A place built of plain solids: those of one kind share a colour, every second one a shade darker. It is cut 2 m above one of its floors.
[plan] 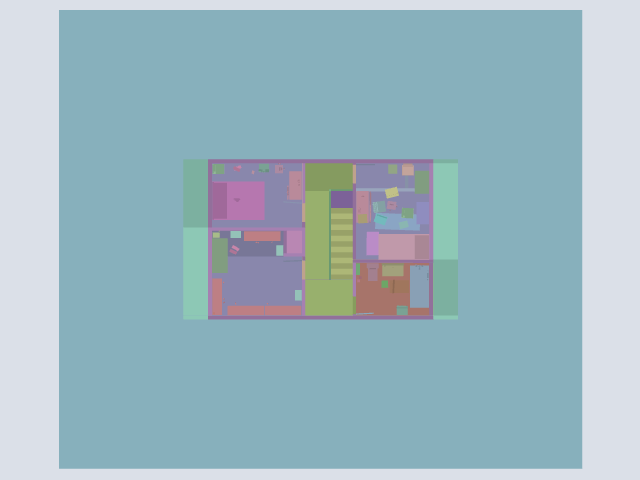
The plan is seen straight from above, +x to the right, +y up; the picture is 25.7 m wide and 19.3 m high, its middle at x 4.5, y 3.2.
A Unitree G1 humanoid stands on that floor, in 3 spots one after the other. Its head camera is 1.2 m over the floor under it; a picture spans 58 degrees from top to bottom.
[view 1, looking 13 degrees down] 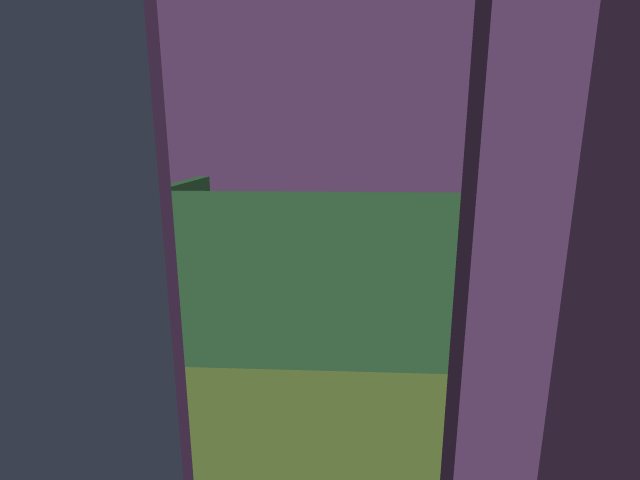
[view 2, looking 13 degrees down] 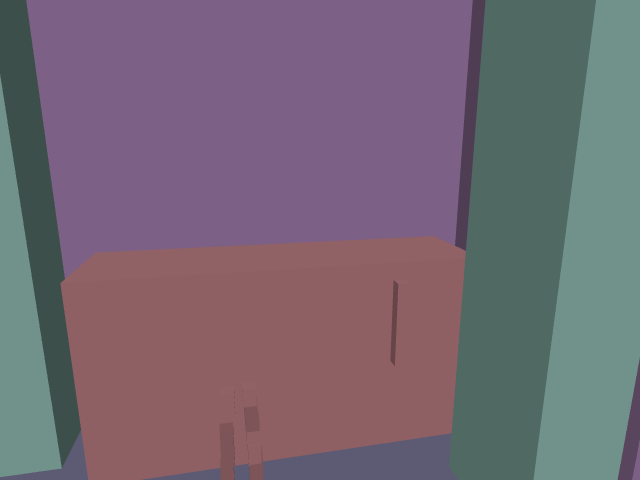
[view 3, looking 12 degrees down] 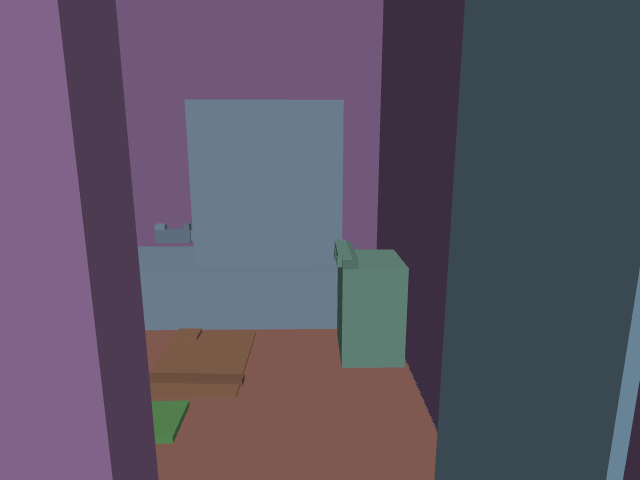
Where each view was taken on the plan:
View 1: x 2.77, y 4.22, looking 3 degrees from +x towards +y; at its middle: stair_guard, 2.15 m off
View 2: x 1.98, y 1.73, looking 78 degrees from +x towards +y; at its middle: wall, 1.94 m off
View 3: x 5.38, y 0.70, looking -1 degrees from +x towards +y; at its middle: bathtub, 2.92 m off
